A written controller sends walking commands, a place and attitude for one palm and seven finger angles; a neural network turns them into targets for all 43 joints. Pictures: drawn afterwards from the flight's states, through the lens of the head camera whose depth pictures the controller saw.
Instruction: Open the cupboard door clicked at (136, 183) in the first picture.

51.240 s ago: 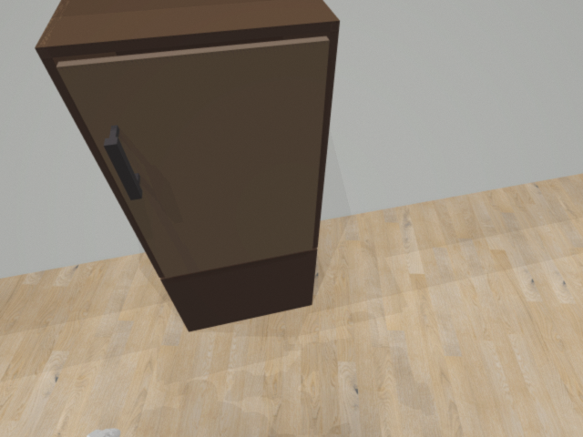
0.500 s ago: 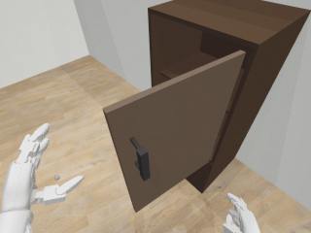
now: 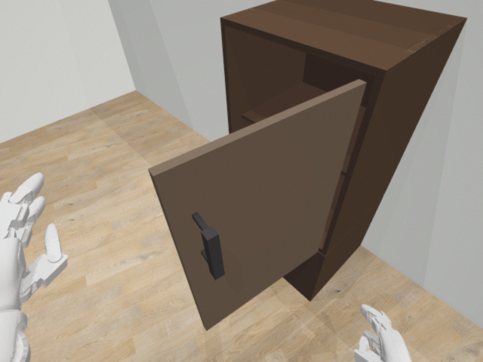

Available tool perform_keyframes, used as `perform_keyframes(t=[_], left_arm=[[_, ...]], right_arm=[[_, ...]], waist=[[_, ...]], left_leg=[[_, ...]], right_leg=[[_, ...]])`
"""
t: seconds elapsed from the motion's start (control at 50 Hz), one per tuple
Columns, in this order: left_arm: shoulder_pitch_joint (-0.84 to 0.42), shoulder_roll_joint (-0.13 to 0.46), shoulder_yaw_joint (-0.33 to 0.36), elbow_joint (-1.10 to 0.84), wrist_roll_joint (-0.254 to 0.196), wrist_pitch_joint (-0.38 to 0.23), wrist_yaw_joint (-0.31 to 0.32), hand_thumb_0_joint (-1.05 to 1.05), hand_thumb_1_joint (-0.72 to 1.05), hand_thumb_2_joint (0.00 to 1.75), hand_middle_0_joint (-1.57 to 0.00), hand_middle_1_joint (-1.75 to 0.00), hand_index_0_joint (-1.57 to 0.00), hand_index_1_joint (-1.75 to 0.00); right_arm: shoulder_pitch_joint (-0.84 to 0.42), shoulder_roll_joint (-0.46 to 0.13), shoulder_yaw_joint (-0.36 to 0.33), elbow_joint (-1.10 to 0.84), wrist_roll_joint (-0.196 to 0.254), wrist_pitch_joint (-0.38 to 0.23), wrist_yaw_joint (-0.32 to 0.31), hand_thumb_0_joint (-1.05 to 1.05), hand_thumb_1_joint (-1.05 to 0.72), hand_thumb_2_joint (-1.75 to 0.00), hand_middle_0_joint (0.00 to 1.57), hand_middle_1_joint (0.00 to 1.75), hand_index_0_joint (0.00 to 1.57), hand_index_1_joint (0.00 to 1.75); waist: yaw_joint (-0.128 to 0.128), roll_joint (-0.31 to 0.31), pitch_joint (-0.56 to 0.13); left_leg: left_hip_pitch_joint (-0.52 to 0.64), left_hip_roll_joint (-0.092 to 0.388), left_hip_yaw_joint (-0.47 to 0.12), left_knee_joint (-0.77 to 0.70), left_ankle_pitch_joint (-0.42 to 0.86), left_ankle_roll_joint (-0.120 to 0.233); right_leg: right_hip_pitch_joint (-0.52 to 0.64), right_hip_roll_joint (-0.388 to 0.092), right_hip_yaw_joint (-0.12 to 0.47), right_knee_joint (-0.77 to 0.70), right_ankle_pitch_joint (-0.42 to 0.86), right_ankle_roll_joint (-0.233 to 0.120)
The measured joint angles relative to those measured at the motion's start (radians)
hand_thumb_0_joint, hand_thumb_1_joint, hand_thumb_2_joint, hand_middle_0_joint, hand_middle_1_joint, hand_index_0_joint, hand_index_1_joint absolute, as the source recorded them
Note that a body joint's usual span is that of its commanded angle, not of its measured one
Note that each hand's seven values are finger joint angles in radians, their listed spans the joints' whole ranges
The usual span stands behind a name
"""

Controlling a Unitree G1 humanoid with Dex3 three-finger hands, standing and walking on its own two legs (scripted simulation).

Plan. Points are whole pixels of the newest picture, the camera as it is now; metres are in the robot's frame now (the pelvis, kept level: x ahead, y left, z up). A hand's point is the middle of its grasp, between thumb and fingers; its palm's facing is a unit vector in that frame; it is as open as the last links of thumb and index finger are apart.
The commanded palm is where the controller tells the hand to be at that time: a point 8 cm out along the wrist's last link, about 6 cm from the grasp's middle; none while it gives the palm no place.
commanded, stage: draw the hand back to the body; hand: left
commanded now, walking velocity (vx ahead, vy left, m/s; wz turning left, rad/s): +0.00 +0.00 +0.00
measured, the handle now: (207, 246) +0.29 +0.10 +0.05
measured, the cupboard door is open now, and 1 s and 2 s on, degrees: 81 81 81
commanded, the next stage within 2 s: step back with the hand held close in 0.16 s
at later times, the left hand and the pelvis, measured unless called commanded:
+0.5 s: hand (57, 266) +0.18 +0.26 +0.15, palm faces +0.38 -0.78 -0.49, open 7.4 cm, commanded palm +0.11 +0.30 +0.17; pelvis -0.03 +0.00 +0.00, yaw +0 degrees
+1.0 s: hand (5, 324) +0.11 +0.28 +0.15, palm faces +0.41 -0.77 -0.48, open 7.4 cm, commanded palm +0.04 +0.32 +0.17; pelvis -0.10 +0.02 -0.02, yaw +0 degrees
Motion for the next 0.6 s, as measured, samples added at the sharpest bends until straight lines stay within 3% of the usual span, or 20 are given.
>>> perform_keyframes(t=[0.32, 0.44, 0.6], left_arm=[[-0.011, 0.005, 0.008, 0.009, 0.001, -0.021, -0.001, 0.02, 0.89, 0.90, -0.21, -0.31, -0.21, -0.31], [0.018, 0.035, 0.062, -0.009, 0.006, -0.071, 0.000, 0.02, 0.89, 0.90, -0.21, -0.31, -0.21, -0.31], [0.100, 0.079, 0.056, -0.080, 0.010, -0.074, 0.002, 0.02, 0.89, 0.90, -0.21, -0.31, -0.21, -0.31]], right_arm=[[0.001, 0.007, 0.002, 0.011, 0.005, -0.015, -0.005, 0.01, -0.90, -0.90, 0.20, 0.30, 0.20, 0.30], [-0.021, 0.005, 0.003, -0.042, 0.005, 0.031, -0.005, 0.01, -0.90, -0.90, 0.20, 0.30, 0.20, 0.30], [-0.025, -0.007, -0.028, -0.079, 0.013, 0.071, -0.020, 0.01, -0.90, -0.90, 0.20, 0.30, 0.20, 0.30]], waist=[[-0.002, 0.004, 0.006], [-0.045, -0.010, -0.009], [-0.069, -0.040, 0.004]], left_leg=[[-0.008, 0.009, -0.003, 0.005, 0.013, -0.006], [-0.110, 0.008, -0.004, 0.041, 0.019, -0.002], [-0.193, -0.015, 0.019, 0.074, 0.035, 0.016]], right_leg=[[0.000, 0.009, -0.003, -0.011, 0.020, -0.008], [-0.090, 0.006, -0.004, 0.000, 0.041, -0.006], [-0.191, -0.019, 0.020, 0.058, 0.052, 0.010]])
